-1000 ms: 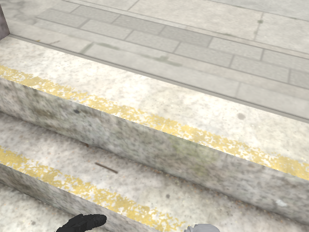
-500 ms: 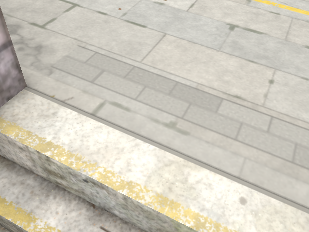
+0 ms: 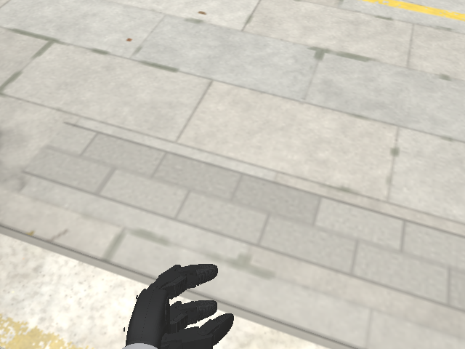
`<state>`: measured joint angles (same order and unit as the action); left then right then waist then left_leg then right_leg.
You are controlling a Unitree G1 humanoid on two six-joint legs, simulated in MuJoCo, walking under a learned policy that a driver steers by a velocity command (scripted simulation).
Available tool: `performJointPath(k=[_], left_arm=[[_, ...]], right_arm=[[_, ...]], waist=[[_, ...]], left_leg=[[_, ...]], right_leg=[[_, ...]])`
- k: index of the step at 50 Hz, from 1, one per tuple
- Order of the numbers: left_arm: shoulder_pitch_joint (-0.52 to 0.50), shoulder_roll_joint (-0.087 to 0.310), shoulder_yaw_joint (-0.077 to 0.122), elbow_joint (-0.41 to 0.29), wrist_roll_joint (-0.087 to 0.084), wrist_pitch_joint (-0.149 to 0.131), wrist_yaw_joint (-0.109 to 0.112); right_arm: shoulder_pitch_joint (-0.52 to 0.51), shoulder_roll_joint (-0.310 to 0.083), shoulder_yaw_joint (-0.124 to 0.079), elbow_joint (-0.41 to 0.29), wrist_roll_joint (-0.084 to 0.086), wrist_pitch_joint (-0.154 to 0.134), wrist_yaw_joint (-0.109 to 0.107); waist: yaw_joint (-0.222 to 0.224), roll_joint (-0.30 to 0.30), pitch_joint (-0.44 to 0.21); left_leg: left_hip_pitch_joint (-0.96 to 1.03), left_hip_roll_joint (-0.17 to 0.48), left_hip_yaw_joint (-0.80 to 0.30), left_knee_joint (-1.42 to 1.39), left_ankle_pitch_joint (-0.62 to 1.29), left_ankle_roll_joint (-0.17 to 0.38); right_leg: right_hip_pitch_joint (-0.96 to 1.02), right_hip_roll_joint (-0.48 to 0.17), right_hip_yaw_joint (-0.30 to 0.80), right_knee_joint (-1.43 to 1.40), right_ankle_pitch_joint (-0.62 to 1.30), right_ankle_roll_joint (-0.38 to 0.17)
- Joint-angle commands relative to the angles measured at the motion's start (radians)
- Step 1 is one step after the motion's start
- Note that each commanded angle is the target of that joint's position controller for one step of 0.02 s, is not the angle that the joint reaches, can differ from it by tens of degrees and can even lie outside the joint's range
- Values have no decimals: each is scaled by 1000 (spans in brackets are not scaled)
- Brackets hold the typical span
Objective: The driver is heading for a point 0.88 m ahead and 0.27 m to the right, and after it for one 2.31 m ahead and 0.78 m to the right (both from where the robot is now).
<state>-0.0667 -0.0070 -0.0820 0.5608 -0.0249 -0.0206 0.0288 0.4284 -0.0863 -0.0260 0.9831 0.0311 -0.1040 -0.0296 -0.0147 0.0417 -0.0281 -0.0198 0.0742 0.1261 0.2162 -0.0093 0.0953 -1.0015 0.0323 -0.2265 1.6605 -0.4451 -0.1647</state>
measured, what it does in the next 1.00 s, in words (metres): climbs: left foot 0.20 m higher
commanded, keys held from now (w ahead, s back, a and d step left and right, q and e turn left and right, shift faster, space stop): w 0.32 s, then w+e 0.68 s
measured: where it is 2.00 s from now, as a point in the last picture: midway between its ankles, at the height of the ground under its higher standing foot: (305, 150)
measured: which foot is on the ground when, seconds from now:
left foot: down 0.00-0.02, up 0.04-0.38, down 0.40-1.00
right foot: down 0.00-0.48, up 0.50-1.00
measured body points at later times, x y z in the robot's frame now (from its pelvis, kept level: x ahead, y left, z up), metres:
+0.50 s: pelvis +0.21 +0.10 +0.16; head +0.23 +0.10 +0.61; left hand +0.10 +0.27 +0.01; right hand +0.53 +0.00 +0.13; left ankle +0.32 +0.20 -0.41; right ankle +0.04 -0.10 -0.54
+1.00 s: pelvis +0.44 +0.11 +0.32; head +0.43 +0.11 +0.77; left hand +0.71 +0.25 +0.23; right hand +0.37 -0.07 +0.16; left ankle +0.31 +0.21 -0.41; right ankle +0.56 -0.08 -0.33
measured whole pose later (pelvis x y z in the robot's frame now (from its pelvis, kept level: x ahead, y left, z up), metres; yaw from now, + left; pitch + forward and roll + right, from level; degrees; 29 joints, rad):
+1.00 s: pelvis +0.44 +0.11 +0.32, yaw -14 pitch +5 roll +1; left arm -0.06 0.19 0.05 0.94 0.03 -0.07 -0.10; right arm 0.41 -0.11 0.02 1.08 -0.11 -0.15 0.05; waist -0.05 -0.02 -0.13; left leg 0.06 0.02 0.40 0.21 -0.34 -0.01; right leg -0.88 -0.09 0.02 1.00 0.05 -0.12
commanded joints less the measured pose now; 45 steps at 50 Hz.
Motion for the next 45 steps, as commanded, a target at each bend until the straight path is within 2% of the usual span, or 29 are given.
performJointPath(k=[1,2,3,4,5,6,7,8,9,11,12,14,15,16,17,18,20,21,22,24,25,26,28,30,32,36,39,42,45], left_arm=[[146,238,86,17,-22,-25,33],[296,296,117,63,21,-8,48],[647,235,87,203,172,99,-71],[745,286,104,328,168,115,-117],[832,188,73,449,161,116,-133],[789,99,52,501,135,81,-144],[775,-12,18,540,146,62,-132],[740,-82,-6,581,161,43,-148],[536,-101,-22,524,148,8,-157],[249,95,43,415,110,-52,-153],[318,161,63,451,130,-84,-146],[543,196,67,556,172,-96,-118],[688,205,63,616,172,-90,-109],[648,217,63,589,144,-81,-127],[707,226,64,623,106,-77,-150],[706,246,62,604,57,-89,-159],[670,339,79,556,26,-128,-162],[673,384,104,542,41,-144,-158],[745,381,113,565,79,-154,-164],[679,271,111,558,116,-137,-172],[635,219,126,557,107,-116,-167],[611,204,136,562,72,-111,-161],[526,178,128,530,69,-120,-155],[450,170,116,494,68,-102,-130],[382,164,108,480,65,-79,-124],[247,214,127,432,60,-96,-141],[147,268,140,402,65,-110,-143],[62,259,145,385,55,-102,-122],[-26,226,138,340,49,-78,-125]], right_arm=[[92,-244,-75,-137,35,-28,38],[-52,-228,-76,-186,32,-48,69],[-41,-124,-51,-46,-131,37,163],[-241,-75,-24,-152,-75,52,156],[-331,-61,-7,-168,-84,46,114],[-395,-67,2,-234,-101,32,81],[-480,-62,24,-254,-90,38,69],[-481,15,58,-296,-88,63,61],[-308,10,64,-272,-98,77,62],[-309,-52,85,-314,-122,103,83],[-419,-75,99,-334,-120,107,76],[-661,-115,110,-410,-99,109,58],[-798,-138,117,-466,-87,123,58],[-911,-95,130,-513,-102,143,82],[-985,-72,143,-538,-86,154,99],[-925,-84,132,-500,-93,146,124],[-667,-166,90,-382,-85,107,130],[-595,-161,93,-340,-76,85,124],[-519,-169,90,-321,-60,81,116],[-173,-293,37,-203,-87,96,94],[-38,-351,9,-117,-101,86,88],[-53,-353,10,-78,-81,58,81],[-259,-261,25,-45,-54,32,88],[-327,-117,52,1,-84,20,90],[-374,-47,59,9,-99,1,70],[-346,-64,49,-12,-123,-45,50],[-178,-115,46,12,-141,-51,47],[-57,-128,43,41,-170,-50,57],[-38,-136,35,41,-161,-48,77]], waist=[[45,-29,-384],[173,-285,-411],[370,-92,-244],[294,-67,-74],[253,59,-74],[152,62,-83],[149,-5,-118],[67,-104,-79],[-88,-67,-132],[-161,-146,-168],[-98,-125,-81],[16,30,17],[81,-13,5],[70,-107,1],[95,-181,24],[74,-263,8],[-20,-270,-123],[-13,-281,-206],[-23,-203,-285],[-148,72,-358],[-173,242,-334],[-135,258,-206],[-18,19,-126],[52,-120,-117],[109,-82,-79],[108,-31,-33],[26,3,-32],[-14,9,-31],[-13,19,-28]], left_leg=[[-300,-37,-28,665,1244,-12],[-414,-178,-42,1119,521,-11],[-893,-269,-646,1582,392,209],[-1169,-292,-676,1745,325,283],[-1249,-278,-643,1709,230,345],[-1341,-229,-572,1624,90,331],[-1418,-226,-484,1702,-73,324],[-1480,-217,-367,1798,-103,308],[-1429,-158,-328,1781,-192,263],[-1228,-90,-214,1955,-435,145],[-1271,-45,-212,2032,-443,144],[-1474,53,-171,1671,-327,166],[-1515,98,-173,1487,-222,159],[-1204,89,-42,1348,-260,149],[-993,50,-79,1284,-540,115],[-919,0,38,1315,-617,87],[-831,-67,25,1178,-565,101],[-685,-82,-36,1098,-525,104],[-412,-68,-150,1101,-477,133],[-93,97,-629,641,-715,204],[-187,229,-974,303,-953,195],[-363,237,-1004,251,-1061,135],[-510,256,-772,308,-809,104],[-519,280,-599,304,-562,36],[-541,220,-405,257,-386,5],[-481,130,-86,96,-270,-26],[-190,152,-5,60,-37,24],[45,178,45,23,140,45],[35,190,135,-59,259,46]], right_leg=[[899,-47,376,-807,-145,-47],[851,-145,664,-1084,-184,-134],[818,-304,1151,-1199,-56,-118],[774,-277,1058,-1064,-11,-91],[868,-169,771,-976,279,-97],[893,-160,675,-1010,274,-45],[927,-102,505,-1034,357,0],[878,-65,360,-1149,543,21],[800,-98,330,-1206,514,25],[515,-199,385,-1365,239,-38],[450,-233,479,-1418,128,-55],[635,-230,479,-1442,66,-41],[689,-258,535,-1457,73,-40],[462,-273,460,-1609,133,-80],[298,-297,468,-1685,91,-74],[363,-314,449,-1693,235,-115],[752,-294,331,-1444,1134,-36],[800,-287,300,-1350,1374,-4],[611,-256,301,-1211,1497,16],[269,-109,400,-794,901,2],[183,-16,489,-239,473,22],[97,-2,563,177,509,29],[5,-19,525,434,571,8],[-44,-76,517,339,645,-7],[-39,-100,505,276,597,-33],[12,-94,417,107,589,-40],[-119,-80,415,-51,595,-16],[-207,-84,422,-280,615,18],[-57,-127,292,-493,589,46]])
Next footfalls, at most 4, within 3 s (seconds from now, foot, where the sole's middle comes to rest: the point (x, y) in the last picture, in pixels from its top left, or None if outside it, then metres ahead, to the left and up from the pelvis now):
0.40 left None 0.35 0.21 -0.45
1.14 right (273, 243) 0.62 -0.09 -0.45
1.58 left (252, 133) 0.99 -0.05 -0.45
2.08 right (377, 153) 0.92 -0.41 -0.45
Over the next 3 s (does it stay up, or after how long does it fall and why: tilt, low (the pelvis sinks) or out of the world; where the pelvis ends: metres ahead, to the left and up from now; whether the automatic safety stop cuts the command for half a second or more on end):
stays up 1.17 -0.48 0.31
